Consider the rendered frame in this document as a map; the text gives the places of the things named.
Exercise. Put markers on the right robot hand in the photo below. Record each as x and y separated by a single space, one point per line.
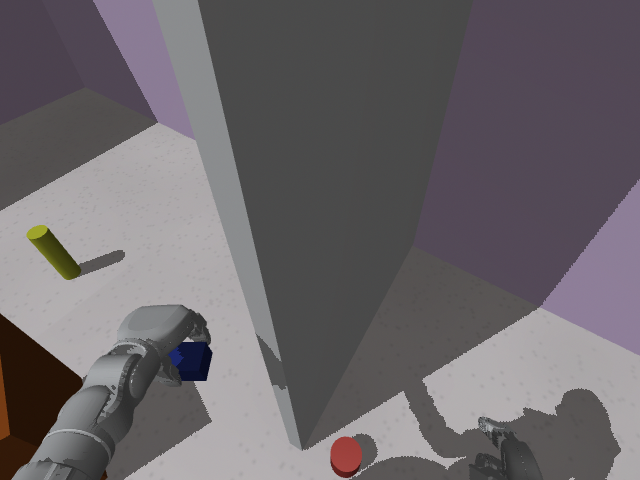
517 461

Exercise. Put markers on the left robot hand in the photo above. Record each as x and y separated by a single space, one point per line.
165 327

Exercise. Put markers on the left robot arm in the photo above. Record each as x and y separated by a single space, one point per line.
81 443

